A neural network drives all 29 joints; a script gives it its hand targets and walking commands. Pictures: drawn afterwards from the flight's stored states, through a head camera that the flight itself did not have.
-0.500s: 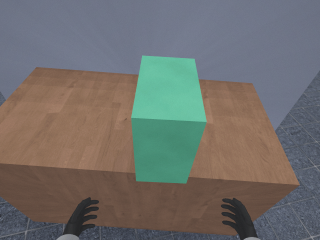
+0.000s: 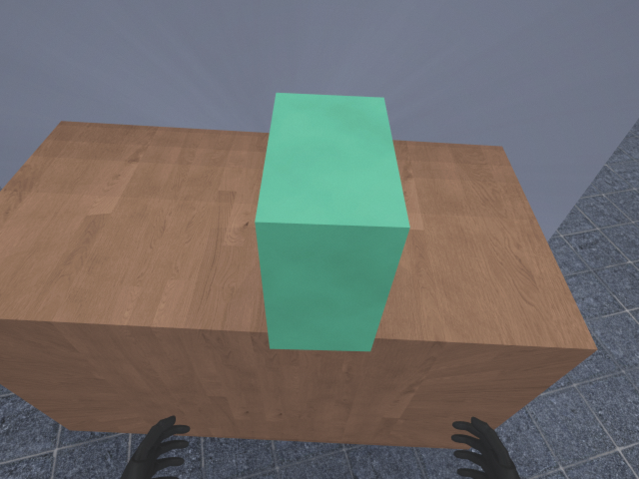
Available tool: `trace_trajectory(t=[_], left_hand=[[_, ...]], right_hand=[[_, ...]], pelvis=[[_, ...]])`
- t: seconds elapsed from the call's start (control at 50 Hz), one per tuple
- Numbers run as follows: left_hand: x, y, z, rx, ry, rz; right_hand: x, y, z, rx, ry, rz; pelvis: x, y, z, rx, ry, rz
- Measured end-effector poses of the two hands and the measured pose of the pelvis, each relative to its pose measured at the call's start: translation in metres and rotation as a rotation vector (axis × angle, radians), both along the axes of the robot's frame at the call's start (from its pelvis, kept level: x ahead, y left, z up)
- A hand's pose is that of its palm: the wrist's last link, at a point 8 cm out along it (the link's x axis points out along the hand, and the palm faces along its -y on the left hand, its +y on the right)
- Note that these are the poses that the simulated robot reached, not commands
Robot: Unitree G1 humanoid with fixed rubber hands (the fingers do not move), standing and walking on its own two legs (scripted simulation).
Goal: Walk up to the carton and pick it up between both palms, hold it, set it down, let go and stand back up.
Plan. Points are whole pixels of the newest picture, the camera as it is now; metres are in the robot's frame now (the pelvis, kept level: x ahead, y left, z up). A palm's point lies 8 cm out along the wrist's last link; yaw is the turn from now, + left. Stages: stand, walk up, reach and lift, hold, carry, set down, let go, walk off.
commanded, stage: let go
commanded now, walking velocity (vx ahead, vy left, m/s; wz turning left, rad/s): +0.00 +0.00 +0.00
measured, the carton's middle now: (325, 227) +0.47 +0.02 +0.03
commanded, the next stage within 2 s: stand in 0.40 s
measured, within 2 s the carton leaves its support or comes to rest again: neither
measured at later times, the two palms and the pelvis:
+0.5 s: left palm out of the picture +0.14 +0.23 -0.08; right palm out of the picture +0.13 -0.22 -0.10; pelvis -0.01 +0.00 +0.00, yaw +1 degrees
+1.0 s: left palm out of the picture +0.01 +0.26 -0.14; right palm out of the picture +0.00 -0.21 -0.13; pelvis -0.01 +0.03 +0.00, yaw +1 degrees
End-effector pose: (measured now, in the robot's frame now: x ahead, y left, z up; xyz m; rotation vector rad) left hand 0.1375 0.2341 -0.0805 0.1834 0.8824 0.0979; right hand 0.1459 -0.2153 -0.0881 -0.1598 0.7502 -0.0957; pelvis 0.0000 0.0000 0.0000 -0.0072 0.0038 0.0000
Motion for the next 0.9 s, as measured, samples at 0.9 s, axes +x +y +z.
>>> trace_trajectory(t=[0.9], left_hand=[[-0.111,0.023,-0.05,0.0,0.259,0.111]], right_hand=[[-0.136,-0.007,-0.044,-0.04,0.494,-0.12]], pelvis=[[-0.004,0.023,-0.003,-0.005,-0.009,0.022]])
